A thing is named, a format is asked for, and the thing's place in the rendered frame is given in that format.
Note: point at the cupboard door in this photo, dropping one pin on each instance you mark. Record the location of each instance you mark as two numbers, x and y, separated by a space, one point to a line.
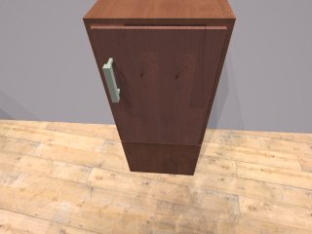
165 75

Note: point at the handle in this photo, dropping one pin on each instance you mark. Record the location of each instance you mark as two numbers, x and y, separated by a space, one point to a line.
110 81

